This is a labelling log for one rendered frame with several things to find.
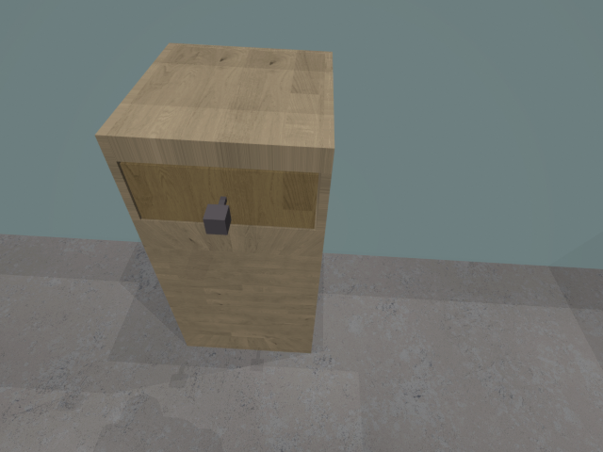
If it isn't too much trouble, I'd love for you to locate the handle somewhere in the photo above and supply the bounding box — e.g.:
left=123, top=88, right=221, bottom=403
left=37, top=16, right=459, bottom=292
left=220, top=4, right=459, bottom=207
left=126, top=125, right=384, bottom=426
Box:
left=203, top=196, right=231, bottom=235

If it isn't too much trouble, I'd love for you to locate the drawer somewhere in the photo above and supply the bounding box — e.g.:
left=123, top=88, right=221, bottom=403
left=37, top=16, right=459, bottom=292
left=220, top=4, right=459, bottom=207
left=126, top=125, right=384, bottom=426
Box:
left=120, top=162, right=318, bottom=229

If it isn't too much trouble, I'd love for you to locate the cabinet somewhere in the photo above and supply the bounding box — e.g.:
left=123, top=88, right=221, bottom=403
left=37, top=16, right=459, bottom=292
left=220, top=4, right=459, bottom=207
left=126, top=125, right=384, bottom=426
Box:
left=95, top=43, right=334, bottom=353

